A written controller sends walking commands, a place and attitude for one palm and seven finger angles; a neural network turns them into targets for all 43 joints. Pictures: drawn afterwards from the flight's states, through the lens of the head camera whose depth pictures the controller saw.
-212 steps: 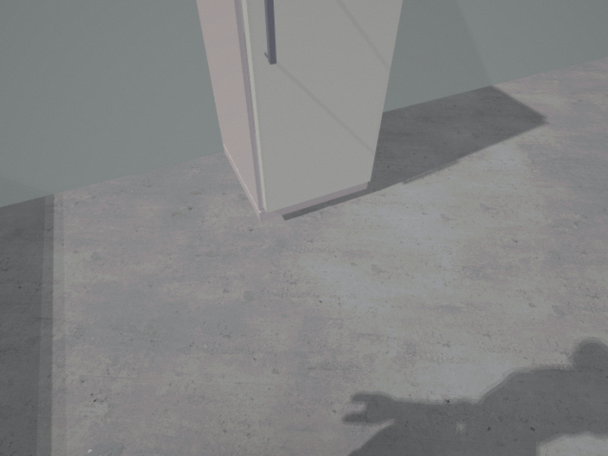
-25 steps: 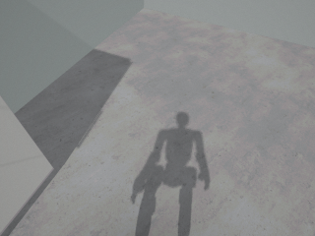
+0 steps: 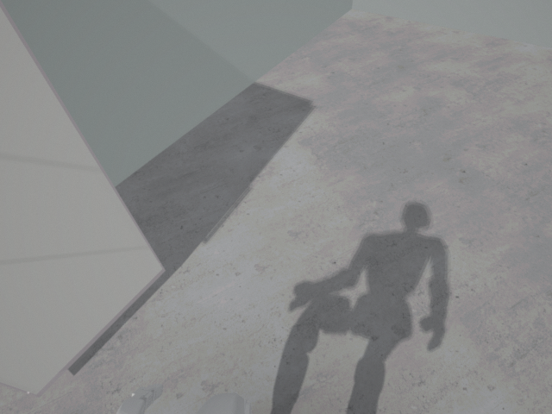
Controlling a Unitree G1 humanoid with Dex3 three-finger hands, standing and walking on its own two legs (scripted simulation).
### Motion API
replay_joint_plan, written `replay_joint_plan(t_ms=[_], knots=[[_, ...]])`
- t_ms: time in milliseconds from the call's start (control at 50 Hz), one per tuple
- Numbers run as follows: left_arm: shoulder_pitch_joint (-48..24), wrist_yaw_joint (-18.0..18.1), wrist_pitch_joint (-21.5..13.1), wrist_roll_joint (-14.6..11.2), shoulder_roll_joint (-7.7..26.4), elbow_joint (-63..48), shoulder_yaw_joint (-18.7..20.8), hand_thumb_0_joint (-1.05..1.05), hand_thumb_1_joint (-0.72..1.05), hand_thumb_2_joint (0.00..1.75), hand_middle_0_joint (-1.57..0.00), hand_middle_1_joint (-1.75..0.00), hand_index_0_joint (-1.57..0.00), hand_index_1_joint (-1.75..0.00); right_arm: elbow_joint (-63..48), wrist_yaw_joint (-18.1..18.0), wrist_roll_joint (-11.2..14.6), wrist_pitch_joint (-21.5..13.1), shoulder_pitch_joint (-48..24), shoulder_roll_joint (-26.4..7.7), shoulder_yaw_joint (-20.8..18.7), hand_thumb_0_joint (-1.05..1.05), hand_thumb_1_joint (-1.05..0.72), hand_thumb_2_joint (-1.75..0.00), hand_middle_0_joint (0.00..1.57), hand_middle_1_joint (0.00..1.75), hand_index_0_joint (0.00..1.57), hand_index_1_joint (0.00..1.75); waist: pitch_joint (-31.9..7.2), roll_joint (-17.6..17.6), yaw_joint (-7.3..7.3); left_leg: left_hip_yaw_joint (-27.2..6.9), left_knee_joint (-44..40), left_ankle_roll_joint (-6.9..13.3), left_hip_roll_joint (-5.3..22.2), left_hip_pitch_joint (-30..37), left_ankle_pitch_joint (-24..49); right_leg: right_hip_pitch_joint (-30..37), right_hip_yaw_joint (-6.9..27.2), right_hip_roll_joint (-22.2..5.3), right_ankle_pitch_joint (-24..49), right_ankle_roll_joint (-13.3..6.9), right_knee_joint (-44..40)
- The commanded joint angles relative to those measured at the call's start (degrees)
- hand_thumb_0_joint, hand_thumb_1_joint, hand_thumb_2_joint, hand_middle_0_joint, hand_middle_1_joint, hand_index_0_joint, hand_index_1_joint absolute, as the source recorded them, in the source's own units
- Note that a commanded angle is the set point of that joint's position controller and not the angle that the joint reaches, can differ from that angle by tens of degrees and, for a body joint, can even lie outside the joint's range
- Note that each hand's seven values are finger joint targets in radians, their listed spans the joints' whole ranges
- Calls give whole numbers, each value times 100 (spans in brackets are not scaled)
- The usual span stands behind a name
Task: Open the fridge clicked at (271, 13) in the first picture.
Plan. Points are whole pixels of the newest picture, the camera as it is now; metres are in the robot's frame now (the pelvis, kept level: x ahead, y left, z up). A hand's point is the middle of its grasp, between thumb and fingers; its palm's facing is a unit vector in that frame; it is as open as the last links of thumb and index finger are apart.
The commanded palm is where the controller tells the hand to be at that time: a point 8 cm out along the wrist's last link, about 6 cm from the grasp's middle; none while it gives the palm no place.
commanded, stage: turn to face it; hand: left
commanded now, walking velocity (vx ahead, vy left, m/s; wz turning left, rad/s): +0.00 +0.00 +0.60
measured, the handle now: out of the picture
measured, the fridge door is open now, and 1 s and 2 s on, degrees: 0 0 0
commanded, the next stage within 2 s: take the last steps up to it in 1.48 s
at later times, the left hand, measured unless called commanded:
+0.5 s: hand out of the picture -0.01 +0.28 -0.17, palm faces +0.34 -0.90 -0.27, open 7.4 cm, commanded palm none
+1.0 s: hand out of the picture -0.06 +0.22 -0.16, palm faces +0.58 -0.78 -0.24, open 7.4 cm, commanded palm none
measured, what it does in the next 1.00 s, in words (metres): steps on the spot, turning left: left foot, then right foot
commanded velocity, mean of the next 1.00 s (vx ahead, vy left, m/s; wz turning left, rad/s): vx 0.00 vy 0.00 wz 0.59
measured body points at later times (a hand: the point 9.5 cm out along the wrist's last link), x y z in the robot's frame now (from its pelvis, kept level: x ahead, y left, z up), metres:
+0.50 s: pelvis +0.00 +0.04 +0.00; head +0.03 +0.07 +0.45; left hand -0.03 +0.33 -0.15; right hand +0.18 -0.17 -0.12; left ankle -0.02 +0.14 -0.74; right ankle +0.04 -0.11 -0.67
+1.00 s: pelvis -0.01 +0.01 +0.00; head +0.02 +0.03 +0.44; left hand -0.09 +0.26 -0.14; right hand +0.21 -0.16 -0.15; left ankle -0.09 +0.11 -0.70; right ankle +0.06 -0.09 -0.74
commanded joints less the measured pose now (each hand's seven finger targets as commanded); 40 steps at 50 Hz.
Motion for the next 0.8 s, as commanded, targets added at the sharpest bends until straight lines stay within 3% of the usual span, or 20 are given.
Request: replay_joint_plan(t_ms=[0,120,160,180,200,220,240,260,280,320,360,480,560,600,620,640,660,680,740,780], knots=[[424,63,-97,25,1234,-282,293,0,90,90,-20,-30,-20,-30,-548,62,14,-92,-489,-297,-24,0,-90,-90,20,30,20,30,-100,-1236,367,174,-381,-94,169,-179,-108,383,629,-1491,2069,-566,-990],[669,20,-35,58,1576,-190,394,0,90,90,-20,-30,-20,-30,-774,81,74,-195,-902,-351,86,0,-90,-90,20,30,20,30,-481,-1537,541,531,-2018,41,68,551,-302,792,378,-1670,2766,-555,-495],[661,5,-9,44,1606,-154,421,0,90,90,-20,-30,-20,-30,-773,65,72,-236,-713,-417,79,0,-90,-90,20,30,20,30,-614,-1454,435,659,-2866,106,17,1076,147,711,127,-1652,2784,-345,-86],[621,-10,8,1,1595,-152,435,0,90,90,-20,-30,-20,-30,-724,59,54,-271,-480,-579,50,0,-90,-90,20,30,20,30,-743,-1281,277,624,-3594,167,46,1636,725,495,-89,-1560,2609,-133,376],[670,-38,24,-42,1455,-218,417,0,90,90,-20,-30,-20,-30,-646,47,30,-332,-95,-975,-55,0,-90,-90,20,30,20,30,-1090,-392,53,73,-4132,383,494,2837,1820,-364,-281,-1353,1916,173,1376],[542,-100,26,-77,1056,-484,326,0,90,90,-20,-30,-20,-30,-621,15,6,-376,276,-1703,-240,0,-90,-90,20,30,20,30,-1219,1547,-185,-2092,-4212,1209,2186,3790,4182,-2198,-373,-500,-1635,657,2748],[83,-40,105,-4,1080,-629,250,0,90,90,-20,-30,-20,-30,-439,-20,79,-333,667,-1815,-235,0,-90,-90,20,30,20,30,-1164,1262,-354,-2117,-4199,1601,2473,3448,4640,-2358,305,-394,-2271,615,3402],[-17,-4,113,-26,1006,-582,283,0,90,90,-20,-30,-20,-30,-414,-104,70,-365,559,-1655,-210,0,-90,-90,20,30,20,30,-1163,1344,-311,-2088,-4120,1646,2244,3344,4641,-2506,616,-383,-2026,608,3729],[-126,-23,95,-49,1072,-512,304,0,90,90,-20,-30,-20,-30,-494,-152,43,-368,232,-1483,-155,0,-90,-90,20,30,20,30,-776,1160,-221,-1787,-4155,1565,1942,2890,4400,-2492,725,-370,-1635,618,3874],[190,-79,97,-45,1083,-316,330,0,90,90,-20,-30,-20,-30,-662,-161,31,-394,-381,-1191,-35,0,-90,-90,20,30,20,30,-586,809,131,-1218,-4185,1278,1387,2481,4169,-2163,731,-302,-960,652,3794],[365,-97,111,-50,1099,-247,321,0,90,90,-20,-30,-20,-30,-721,-148,43,-412,-514,-1174,-24,0,-90,-90,20,30,20,30,-661,706,208,-1092,-4266,1233,1211,2364,3855,-1901,712,-222,-754,685,3533],[61,-59,128,-64,1019,-429,292,0,90,90,-20,-30,-20,-30,-650,-117,16,-345,-352,-1202,-90,0,-90,-90,20,30,20,30,-475,597,87,-1744,-4452,1382,1199,2129,2728,-1636,763,-11,-841,682,2472],[221,-28,62,-95,958,-498,266,0,90,90,-20,-30,-20,-30,-687,-103,1,-304,-465,-1196,-135,0,-90,-90,20,30,20,30,-632,757,168,-2060,-4149,1334,1046,1923,3109,-881,692,264,-826,590,1310],[509,-8,-5,-112,977,-464,277,0,90,90,-20,-30,-20,-30,-706,-101,30,-294,-547,-1140,-154,0,-90,-90,20,30,20,30,-760,710,335,-2092,-3774,1160,866,1638,3214,-181,648,345,-166,551,308],[738,12,-60,-100,1097,-439,306,0,90,90,-20,-30,-20,-30,-735,-87,69,-299,-589,-1044,-139,0,-90,-90,20,30,20,30,-837,403,465,-1975,-3428,925,640,1238,2763,467,718,186,414,514,-531],[854,61,-133,-18,1548,-441,386,0,90,90,-20,-30,-20,-30,-793,-46,125,-307,-444,-715,-108,0,-90,-90,20,30,20,30,-957,-772,501,-1409,-2485,517,93,234,1435,1387,1760,-916,734,207,-1176],[832,74,-135,31,1938,-487,447,0,90,90,-20,-30,-20,-30,-967,-33,95,-315,-415,-454,-57,0,-90,-90,20,30,20,30,-836,-1948,511,-411,-1181,133,-588,-512,-1078,1336,2899,-2354,1613,-519,-1300],[771,86,-120,-13,1785,-514,424,0,90,90,-20,-30,-20,-30,-893,-41,24,-235,-510,-732,-125,0,-90,-90,20,30,20,30,-756,-1668,529,-722,-191,197,-250,-291,-1101,621,2663,-2344,1364,-755,-1302],[-103,75,-88,-11,1237,-675,270,0,90,90,-20,-30,-20,-30,-587,70,12,-120,-302,-598,-131,0,-90,-90,20,30,20,30,-81,-1132,85,-445,777,81,39,-285,-58,-148,1356,-1495,970,-508,-1200],[35,74,-118,5,1185,-654,247,0,90,90,-20,-30,-20,-30,-544,99,11,-103,-301,-506,-78,0,-90,-90,20,30,20,30,-95,-1276,155,-233,591,-7,78,-225,101,-8,930,-1376,1264,-450,-1135]])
